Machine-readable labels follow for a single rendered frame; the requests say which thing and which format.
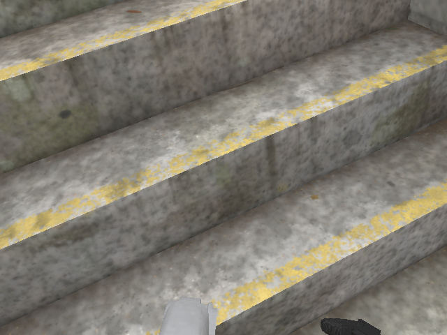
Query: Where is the robot left shin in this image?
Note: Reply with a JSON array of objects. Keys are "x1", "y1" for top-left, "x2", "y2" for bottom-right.
[{"x1": 163, "y1": 301, "x2": 176, "y2": 318}]

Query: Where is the left robot thigh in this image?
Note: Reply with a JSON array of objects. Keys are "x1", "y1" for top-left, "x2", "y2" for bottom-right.
[{"x1": 159, "y1": 297, "x2": 217, "y2": 335}]

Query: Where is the robot right hand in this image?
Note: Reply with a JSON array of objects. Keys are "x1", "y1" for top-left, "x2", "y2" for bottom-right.
[{"x1": 321, "y1": 318, "x2": 381, "y2": 335}]

